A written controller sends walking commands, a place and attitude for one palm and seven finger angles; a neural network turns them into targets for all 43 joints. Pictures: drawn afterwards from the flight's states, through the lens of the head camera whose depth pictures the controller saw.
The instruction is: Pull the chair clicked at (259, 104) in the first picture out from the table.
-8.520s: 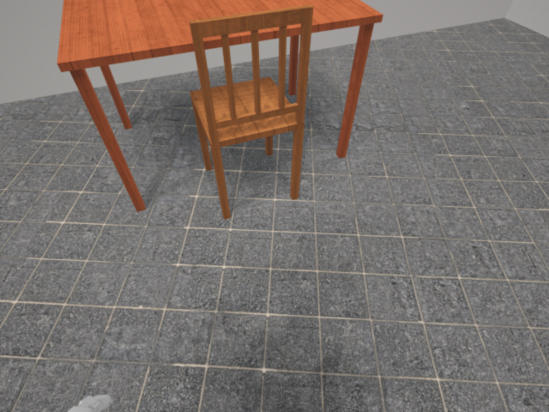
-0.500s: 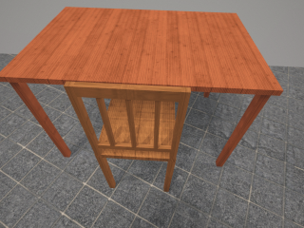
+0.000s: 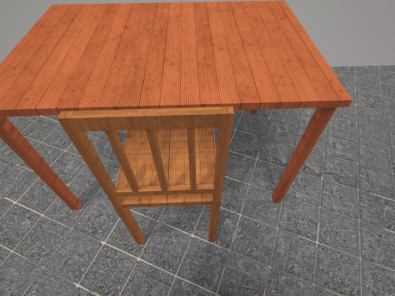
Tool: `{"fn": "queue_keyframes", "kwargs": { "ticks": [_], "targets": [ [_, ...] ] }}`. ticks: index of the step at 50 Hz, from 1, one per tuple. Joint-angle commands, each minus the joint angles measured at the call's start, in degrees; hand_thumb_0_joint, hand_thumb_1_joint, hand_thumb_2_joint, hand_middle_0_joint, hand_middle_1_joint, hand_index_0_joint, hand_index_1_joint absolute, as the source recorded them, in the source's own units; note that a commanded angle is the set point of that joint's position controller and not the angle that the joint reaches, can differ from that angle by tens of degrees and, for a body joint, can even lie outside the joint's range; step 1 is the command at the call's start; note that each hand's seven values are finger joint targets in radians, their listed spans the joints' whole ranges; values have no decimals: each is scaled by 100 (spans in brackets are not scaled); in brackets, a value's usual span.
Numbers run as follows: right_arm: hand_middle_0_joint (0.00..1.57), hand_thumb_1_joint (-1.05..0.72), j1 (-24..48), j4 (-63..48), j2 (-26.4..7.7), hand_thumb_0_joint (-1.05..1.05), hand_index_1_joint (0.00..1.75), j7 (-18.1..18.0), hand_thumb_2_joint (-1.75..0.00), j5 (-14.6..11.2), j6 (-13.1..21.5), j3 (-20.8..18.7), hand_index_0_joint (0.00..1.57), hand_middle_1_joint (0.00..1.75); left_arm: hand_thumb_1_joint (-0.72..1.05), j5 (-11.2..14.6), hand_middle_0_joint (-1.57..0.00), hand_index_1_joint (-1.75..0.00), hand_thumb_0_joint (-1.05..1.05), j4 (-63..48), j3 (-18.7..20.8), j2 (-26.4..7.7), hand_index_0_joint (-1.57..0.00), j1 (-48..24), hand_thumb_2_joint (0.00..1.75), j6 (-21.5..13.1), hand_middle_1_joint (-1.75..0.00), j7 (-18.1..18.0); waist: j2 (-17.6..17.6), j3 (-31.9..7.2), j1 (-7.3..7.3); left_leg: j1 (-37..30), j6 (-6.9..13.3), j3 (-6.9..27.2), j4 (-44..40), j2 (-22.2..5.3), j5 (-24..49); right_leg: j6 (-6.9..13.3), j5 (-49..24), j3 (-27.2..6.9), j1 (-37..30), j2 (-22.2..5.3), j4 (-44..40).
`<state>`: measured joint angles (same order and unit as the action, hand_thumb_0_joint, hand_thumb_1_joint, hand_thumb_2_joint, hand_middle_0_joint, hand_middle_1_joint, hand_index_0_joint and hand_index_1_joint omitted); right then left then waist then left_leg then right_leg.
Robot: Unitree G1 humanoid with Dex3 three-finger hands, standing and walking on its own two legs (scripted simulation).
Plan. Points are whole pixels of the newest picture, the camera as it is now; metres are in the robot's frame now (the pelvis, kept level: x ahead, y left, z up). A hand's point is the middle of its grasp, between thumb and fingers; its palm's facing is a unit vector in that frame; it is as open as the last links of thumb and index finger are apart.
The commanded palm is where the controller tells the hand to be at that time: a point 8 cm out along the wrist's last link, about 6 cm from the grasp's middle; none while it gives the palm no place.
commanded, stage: look again from close up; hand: left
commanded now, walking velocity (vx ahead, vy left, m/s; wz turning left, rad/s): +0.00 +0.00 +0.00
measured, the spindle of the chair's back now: (158, 162) +0.46 +0.13 -0.08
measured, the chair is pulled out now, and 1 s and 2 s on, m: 0.00 0.00 0.00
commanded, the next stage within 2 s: raise the hand toward the chair's back in 0.62 s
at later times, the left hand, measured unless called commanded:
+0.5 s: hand out of the picture +0.01 +0.18 -0.16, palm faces +0.01 -0.98 -0.21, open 7.4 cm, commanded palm none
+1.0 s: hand (116, 265) +0.18 +0.16 -0.01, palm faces +0.08 -1.00 +0.00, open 8.1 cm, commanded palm +0.11 +0.22 -0.06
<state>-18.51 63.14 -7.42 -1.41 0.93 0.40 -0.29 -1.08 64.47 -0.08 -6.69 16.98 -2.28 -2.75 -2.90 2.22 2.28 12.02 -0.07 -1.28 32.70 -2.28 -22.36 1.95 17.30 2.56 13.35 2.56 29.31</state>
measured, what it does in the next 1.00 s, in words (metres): shifts its weight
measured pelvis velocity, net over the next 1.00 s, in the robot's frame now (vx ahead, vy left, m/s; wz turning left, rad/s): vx -0.05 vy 0.00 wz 0.02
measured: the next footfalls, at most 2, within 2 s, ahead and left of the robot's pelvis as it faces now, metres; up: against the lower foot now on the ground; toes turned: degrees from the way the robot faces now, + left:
none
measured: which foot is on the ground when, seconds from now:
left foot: down 0.00-1.00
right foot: down 0.00-1.00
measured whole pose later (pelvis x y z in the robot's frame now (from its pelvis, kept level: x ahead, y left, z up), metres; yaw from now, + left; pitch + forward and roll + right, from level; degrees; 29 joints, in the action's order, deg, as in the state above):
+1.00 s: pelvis -0.05 +0.00 -0.04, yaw +1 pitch +10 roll +1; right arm -12.2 38.7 -15.7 -0.8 0.1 17.4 -3.2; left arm 11.7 12.7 5.6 -7.9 16.2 -28.8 8.2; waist 0.7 -7.3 1.6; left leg 35.8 0.4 -1.8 50.6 0.6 -24.8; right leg 1.5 22.8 2.3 38.9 -1.1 51.7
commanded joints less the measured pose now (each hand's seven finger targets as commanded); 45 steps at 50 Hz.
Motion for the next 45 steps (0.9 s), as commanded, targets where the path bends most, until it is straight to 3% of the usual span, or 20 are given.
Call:
{"fn": "queue_keyframes", "kwargs": {
  "ticks": [1,4,5,10,14,23,35,36,37,38,39,40,41,42,43,44,45],
  "targets": [
    [20,-90,-408,-126,-392,0,30,-81,-90,-12,223,-23,20,30,90,75,-20,-30,0,-222,67,-650,-20,415,90,-98,-30,-20,-403,-362,-157,-210,143,339,-510,-381,2963,178,-2766,-603,-529,-831,-24],
    [20,-90,-310,-144,-450,0,30,-107,-90,-21,178,-22,20,30,90,63,-20,-30,0,-192,41,-625,-20,373,90,-49,-30,-8,308,-62,-151,-177,149,350,-665,-392,2539,137,-2518,-570,-386,-794,-211],
    [20,-90,-291,-106,-510,0,30,-105,-90,-24,171,-16,20,30,90,60,-20,-30,0,-195,31,-610,-20,357,90,-32,-30,-9,390,51,-137,-165,143,349,-744,-379,2336,126,-2341,-580,-331,-801,-245],
    [20,-90,-119,-62,-585,0,30,-88,-90,-21,167,-2,20,30,90,63,-20,-30,0,-261,47,-707,-20,283,90,-11,-30,6,269,101,-170,-272,157,356,-993,-329,2080,91,-2018,-623,-361,-819,-399],
    [20,-90,-30,-32,-621,0,30,-71,-90,-19,156,14,20,30,90,65,-20,-30,0,-292,46,-784,-20,243,90,0,-30,25,396,125,-186,-304,164,340,-1157,-313,1777,81,-1846,-657,-375,-828,-537],
    [20,-90,-12,51,-695,0,30,-70,-90,-23,174,41,20,30,90,63,-20,-30,0,-289,60,-848,-20,240,90,4,-30,31,242,60,-213,-351,154,335,-1240,-318,1854,81,-1936,-684,-462,-875,-588],
    [20,-90,-123,177,-608,0,30,-73,-90,-38,179,47,20,30,90,59,-20,-30,0,-226,48,-775,-20,334,90,10,-30,22,309,127,-226,-322,160,316,-1314,-328,1715,69,-1759,-673,-423,-881,-684],
    [20,-90,462,-258,-776,0,30,-30,-90,-87,205,-17,20,30,90,-14,-20,-30,0,0,96,-940,-20,755,90,-87,-30,-201,895,295,-462,265,4,37,20,-371,2286,-145,-4710,-898,-414,-1205,-516],
    [20,-90,247,-2249,-1781,0,30,-292,-90,-380,1079,-144,20,30,88,1202,-20,-30,0,-8814,665,-2131,-20,-3517,89,-1344,-30,-94,-384,-2598,223,-1135,162,162,-825,190,3033,-18,-3496,-574,-959,-683,-61],
    [20,-90,761,-1973,-1258,0,30,-448,-90,-230,1543,-79,20,30,85,663,-20,-29,0,-7251,591,-1614,-20,-1085,88,-1016,-29,-359,-1395,-2498,-299,-1383,153,66,-817,14,3760,105,-1876,-382,-606,-346,120],
    [20,-90,694,-1999,-1046,0,30,-371,-90,-382,1727,-147,20,30,83,817,-19,-29,0,-6361,-43,-536,-19,359,87,-213,-29,-531,-1083,-1607,-92,-769,-58,210,-813,-76,3705,-5,-802,54,79,-349,167],
    [20,-90,557,-1813,-1172,0,30,-359,-90,-356,1762,-129,20,30,81,971,-19,-29,0,-6202,-447,192,-19,305,86,-176,-29,-403,-81,-677,35,-314,0,269,-667,-55,3158,-90,-780,227,517,-310,135],
    [20,-90,699,-2171,-1371,0,30,-316,-90,-305,1871,-213,20,30,78,1031,-19,-28,0,-6479,-238,-98,-19,-190,85,-453,-28,-316,317,-130,137,201,95,382,-399,56,2250,-118,-764,275,902,-308,74],
    [20,-90,632,-2336,-1509,0,30,-282,-90,-210,1924,-281,20,30,76,1027,-19,-28,0,-6411,53,-371,-19,-299,84,-802,-28,-197,859,-267,236,604,126,384,-100,156,1625,-129,-540,336,1232,-299,178],
    [20,-90,630,-2487,-1497,0,30,-256,-90,-116,1958,-322,20,30,74,1023,-18,-27,0,-6009,160,-293,-18,-138,83,-1180,-27,-30,1338,-341,215,1097,125,377,246,222,1161,-145,-156,377,1665,-284,444],
    [20,-90,708,-2684,-1440,0,30,-176,-90,-109,1999,-374,20,30,71,1052,-18,-27,0,-5515,305,-217,-18,396,82,-1544,-27,207,1336,-407,-8,1511,80,302,556,305,875,-120,141,330,1869,-303,699],
    [20,-90,823,-2901,-1380,0,30,-94,-90,-68,2036,-388,20,30,69,1143,-18,-27,0,-5212,340,-37,-18,977,81,-1965,-27,497,1640,-629,-242,1949,27,234,852,335,657,-95,406,308,2067,-302,1035]
  ]
}}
